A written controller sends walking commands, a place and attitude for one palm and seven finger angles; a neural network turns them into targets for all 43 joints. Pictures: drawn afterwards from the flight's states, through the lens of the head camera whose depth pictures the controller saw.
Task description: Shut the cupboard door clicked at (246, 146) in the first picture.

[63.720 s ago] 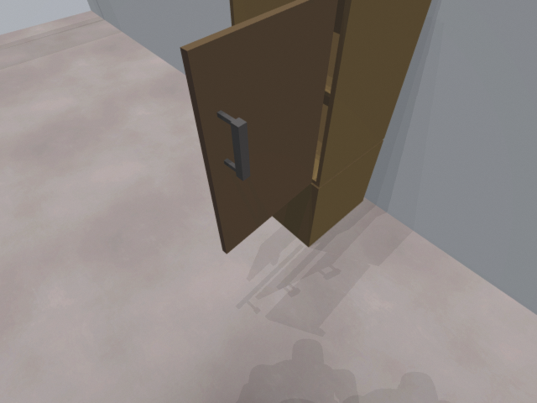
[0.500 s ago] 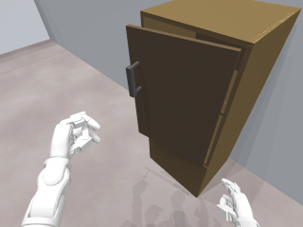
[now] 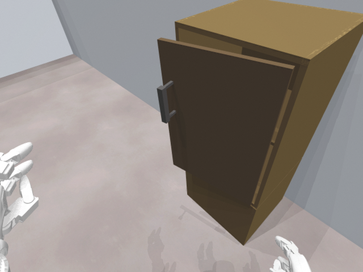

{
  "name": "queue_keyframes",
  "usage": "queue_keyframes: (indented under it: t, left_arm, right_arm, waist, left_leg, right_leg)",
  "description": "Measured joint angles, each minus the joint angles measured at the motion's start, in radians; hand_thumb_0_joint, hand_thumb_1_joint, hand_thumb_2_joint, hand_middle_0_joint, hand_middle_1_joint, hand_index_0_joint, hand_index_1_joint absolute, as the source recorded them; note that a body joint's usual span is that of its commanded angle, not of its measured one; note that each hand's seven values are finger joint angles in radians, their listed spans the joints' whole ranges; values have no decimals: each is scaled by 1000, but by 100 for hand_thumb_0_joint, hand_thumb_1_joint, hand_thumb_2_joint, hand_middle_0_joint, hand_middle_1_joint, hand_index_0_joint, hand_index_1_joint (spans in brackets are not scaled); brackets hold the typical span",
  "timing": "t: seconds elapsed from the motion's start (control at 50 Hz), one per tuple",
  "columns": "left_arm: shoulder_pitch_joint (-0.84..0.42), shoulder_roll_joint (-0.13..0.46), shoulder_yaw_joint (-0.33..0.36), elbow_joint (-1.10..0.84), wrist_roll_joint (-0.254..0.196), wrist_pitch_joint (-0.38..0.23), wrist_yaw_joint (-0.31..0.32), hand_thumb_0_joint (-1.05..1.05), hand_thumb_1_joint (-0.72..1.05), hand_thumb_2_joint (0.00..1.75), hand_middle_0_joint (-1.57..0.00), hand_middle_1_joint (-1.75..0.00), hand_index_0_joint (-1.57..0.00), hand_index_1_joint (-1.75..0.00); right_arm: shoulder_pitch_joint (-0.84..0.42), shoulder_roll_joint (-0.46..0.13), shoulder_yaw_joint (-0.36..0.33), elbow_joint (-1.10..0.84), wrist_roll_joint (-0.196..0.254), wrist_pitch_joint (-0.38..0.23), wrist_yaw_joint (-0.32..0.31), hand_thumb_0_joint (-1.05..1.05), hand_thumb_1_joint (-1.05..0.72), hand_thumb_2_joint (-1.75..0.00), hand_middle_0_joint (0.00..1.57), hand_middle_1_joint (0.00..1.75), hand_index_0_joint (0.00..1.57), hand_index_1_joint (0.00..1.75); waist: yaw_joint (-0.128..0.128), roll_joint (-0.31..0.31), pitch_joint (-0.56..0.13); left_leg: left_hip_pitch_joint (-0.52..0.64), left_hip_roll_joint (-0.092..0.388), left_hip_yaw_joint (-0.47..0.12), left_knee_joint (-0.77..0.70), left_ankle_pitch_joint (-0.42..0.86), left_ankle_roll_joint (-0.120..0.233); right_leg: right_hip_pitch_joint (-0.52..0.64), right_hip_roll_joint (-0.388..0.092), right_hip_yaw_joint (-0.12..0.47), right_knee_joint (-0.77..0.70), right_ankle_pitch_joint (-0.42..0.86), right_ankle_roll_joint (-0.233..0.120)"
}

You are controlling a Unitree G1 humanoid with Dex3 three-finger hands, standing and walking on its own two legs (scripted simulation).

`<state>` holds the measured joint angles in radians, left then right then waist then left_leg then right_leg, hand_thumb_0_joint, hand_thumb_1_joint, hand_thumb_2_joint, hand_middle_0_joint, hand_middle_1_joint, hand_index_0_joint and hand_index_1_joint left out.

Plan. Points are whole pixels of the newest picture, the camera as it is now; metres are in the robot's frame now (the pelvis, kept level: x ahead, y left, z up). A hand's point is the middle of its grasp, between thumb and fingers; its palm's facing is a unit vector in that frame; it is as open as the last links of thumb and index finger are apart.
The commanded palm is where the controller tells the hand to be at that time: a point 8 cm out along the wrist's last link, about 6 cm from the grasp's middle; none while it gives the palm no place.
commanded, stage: draw the hand back to the body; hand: left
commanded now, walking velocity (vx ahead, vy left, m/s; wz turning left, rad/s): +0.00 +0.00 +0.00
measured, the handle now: (167, 102) +0.63 +0.13 +0.05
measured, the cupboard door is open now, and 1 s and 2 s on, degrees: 12 12 12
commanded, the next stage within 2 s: step back with the hand held close in 0.30 s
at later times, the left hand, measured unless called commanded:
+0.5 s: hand (44, 194) +0.19 +0.26 +0.16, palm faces +0.45 -0.79 -0.42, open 7.4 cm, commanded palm +0.14 +0.30 +0.17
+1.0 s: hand (0, 227) +0.13 +0.30 +0.16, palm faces +0.41 -0.77 -0.50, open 7.4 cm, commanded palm +0.07 +0.33 +0.17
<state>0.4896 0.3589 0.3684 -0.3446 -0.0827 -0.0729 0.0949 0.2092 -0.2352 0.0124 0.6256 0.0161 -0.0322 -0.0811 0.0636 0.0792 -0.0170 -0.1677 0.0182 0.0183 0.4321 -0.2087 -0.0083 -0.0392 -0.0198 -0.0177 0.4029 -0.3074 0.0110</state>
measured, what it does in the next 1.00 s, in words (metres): shifts its weight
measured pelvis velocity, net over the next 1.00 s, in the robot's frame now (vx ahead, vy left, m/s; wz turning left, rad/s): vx -0.07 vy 0.03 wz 0.01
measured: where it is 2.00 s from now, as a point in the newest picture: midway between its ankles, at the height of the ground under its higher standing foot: outside the picture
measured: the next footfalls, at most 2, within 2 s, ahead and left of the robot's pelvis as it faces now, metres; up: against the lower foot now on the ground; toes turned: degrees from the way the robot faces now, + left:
left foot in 1.62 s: -0.04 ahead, +0.14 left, +0.00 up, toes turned +5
right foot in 1.90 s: -0.27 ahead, -0.08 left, +0.00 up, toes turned +0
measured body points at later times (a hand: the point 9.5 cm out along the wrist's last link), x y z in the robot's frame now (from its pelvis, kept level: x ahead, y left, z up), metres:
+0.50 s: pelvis +0.00 +0.00 +0.00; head -0.01 -0.03 +0.45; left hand +0.16 +0.30 +0.18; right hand +0.19 -0.22 -0.09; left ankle +0.02 +0.13 -0.74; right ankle -0.05 -0.12 -0.74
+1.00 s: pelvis -0.07 +0.03 -0.01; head -0.05 +0.03 +0.44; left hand +0.10 +0.34 +0.18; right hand +0.12 -0.20 -0.09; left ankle +0.02 +0.13 -0.74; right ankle -0.05 -0.12 -0.74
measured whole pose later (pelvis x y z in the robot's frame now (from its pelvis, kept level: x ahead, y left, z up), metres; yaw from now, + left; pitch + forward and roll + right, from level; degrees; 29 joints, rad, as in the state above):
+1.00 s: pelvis -0.07 +0.03 -0.01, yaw +0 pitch +1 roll -2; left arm 0.55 0.45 0.44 -0.48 -0.07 -0.19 0.13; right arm 0.19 -0.22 0.01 0.54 0.02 0.01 -0.09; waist 0.00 0.03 0.01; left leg -0.41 0.01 0.02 0.53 -0.14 0.04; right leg -0.28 -0.03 -0.02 0.52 -0.25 0.04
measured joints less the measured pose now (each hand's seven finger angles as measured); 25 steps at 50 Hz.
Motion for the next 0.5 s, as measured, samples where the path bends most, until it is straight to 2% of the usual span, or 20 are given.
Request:
queue_keyframes:
  t: [0.08, 0.18, 0.44, 0.5]
  left_arm:
    - [-25, -22, -9, 22, 4, -1, 7, 1, 89, 90, -27, -38, -27, -37]
    - [-48, -39, -34, 30, 7, 1, 6, 1, 89, 90, -23, -33, -23, -32]
    - [-41, -17, -19, 6, -1, -5, -9, 1, 89, 90, -21, -31, -21, -30]
    - [-33, -9, -6, 1, 7, -27, -9, 1, 89, 90, -21, -31, -21, -30]
  right_arm:
    - [-4, -12, -8, 8, 0, -15, -8, 1, -90, -90, 20, 30, 20, 30]
    - [-20, -6, -5, 11, -4, -32, -13, 2, -90, -90, 20, 30, 20, 30]
    - [-30, 19, 7, -7, -7, -35, -4, 1, -90, -90, 20, 30, 20, 30]
    - [-31, 9, 7, -13, -9, -12, -1, 1, -90, -90, 20, 30, 20, 30]
  waist:
    - [10, 0, 6]
    - [8, -10, 8]
    - [1, -13, 9]
    - [-15, 0, -4]
  left_leg:
    - [0, -3, -6, -2, 5, 0]
    - [2, -2, -7, -6, 8, -3]
    - [9, 7, 1, -12, 4, -7]
    - [-43, 15, -15, 28, -9, -4]
  right_leg:
    - [-1, -2, -6, 5, -2, 0]
    - [-2, -1, -7, 7, -2, -4]
    - [4, 7, 2, -6, 2, -7]
    - [-19, 17, -14, -13, 8, -5]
